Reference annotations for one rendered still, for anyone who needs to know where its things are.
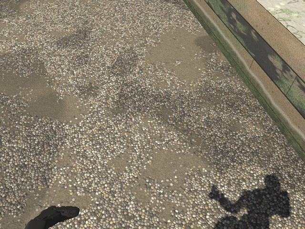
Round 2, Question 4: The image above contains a left robot hand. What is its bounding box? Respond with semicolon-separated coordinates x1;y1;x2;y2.
25;205;80;229

